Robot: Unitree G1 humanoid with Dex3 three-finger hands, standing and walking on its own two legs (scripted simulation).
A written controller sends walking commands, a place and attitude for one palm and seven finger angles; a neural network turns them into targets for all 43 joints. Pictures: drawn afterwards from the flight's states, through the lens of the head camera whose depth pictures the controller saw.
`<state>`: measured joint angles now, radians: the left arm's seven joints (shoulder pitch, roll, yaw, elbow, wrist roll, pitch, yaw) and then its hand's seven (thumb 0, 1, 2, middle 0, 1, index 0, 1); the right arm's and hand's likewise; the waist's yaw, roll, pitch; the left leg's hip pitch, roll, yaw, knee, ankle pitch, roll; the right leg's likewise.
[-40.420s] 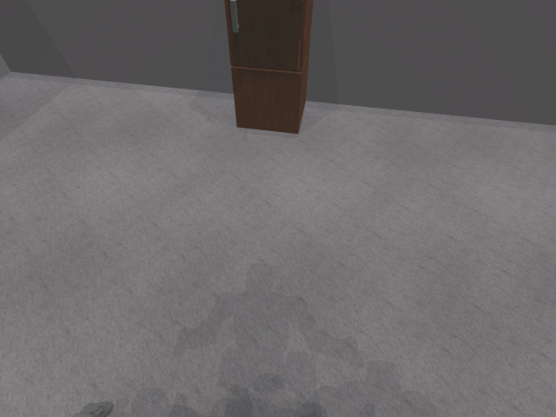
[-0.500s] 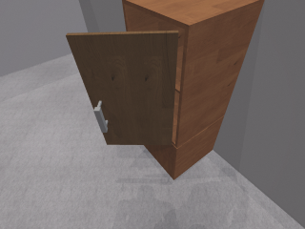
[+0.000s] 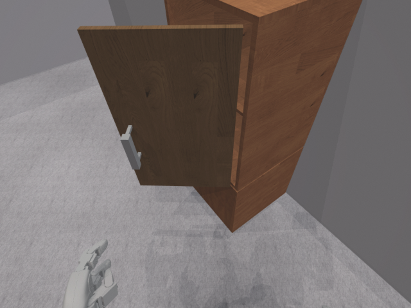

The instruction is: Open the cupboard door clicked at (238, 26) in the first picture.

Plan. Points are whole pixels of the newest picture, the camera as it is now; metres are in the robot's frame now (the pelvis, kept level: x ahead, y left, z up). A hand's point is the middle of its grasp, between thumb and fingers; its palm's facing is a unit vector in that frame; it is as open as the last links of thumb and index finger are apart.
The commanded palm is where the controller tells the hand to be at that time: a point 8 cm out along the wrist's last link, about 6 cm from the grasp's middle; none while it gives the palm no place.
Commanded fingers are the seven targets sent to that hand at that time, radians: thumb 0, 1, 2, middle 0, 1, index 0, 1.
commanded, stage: raise the hand with hooked fingers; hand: left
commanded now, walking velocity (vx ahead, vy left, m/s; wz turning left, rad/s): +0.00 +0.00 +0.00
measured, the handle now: (133, 147) +0.57 +0.24 -0.08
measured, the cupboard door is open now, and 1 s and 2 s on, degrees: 51 51 51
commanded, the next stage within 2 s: move the hooked fingers beside the handle in 1.92 s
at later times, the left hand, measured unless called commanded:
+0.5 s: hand (110, 289) +0.18 +0.20 -0.06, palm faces -0.04 -1.00 -0.05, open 10.1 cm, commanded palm +0.16 +0.26 -0.06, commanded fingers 0.00 0.08 0.55 -0.26 -0.82 -0.26 -0.82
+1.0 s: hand (91, 271) +0.21 +0.25 -0.07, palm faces -0.02 -1.00 -0.05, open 13.0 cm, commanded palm +0.19 +0.31 -0.06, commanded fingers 0.00 -0.50 0.30 -0.30 -1.20 -0.30 -1.20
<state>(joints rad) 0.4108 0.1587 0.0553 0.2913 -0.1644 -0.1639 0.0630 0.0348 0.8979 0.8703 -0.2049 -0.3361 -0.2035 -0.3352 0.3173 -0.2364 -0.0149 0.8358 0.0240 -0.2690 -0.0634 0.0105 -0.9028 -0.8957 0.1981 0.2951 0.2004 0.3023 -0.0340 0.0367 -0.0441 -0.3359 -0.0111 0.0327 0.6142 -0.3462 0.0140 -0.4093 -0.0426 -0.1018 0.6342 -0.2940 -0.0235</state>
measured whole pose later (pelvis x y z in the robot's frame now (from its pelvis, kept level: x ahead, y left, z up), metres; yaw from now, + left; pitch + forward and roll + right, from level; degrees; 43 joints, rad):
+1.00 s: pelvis -0.04 +0.02 -0.10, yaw -1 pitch +19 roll -3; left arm 0.23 0.31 0.31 0.19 -0.34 -0.44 -0.40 0.00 -0.27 0.39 -0.29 -1.06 -0.29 -1.06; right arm 0.23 -0.28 -0.01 0.52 0.03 -0.22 -0.05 0.01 -0.90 -0.90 0.20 0.30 0.20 0.30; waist -0.02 0.00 -0.15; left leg -1.02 0.01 0.00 1.28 -0.59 0.04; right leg -1.05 -0.05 -0.12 1.19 -0.46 -0.02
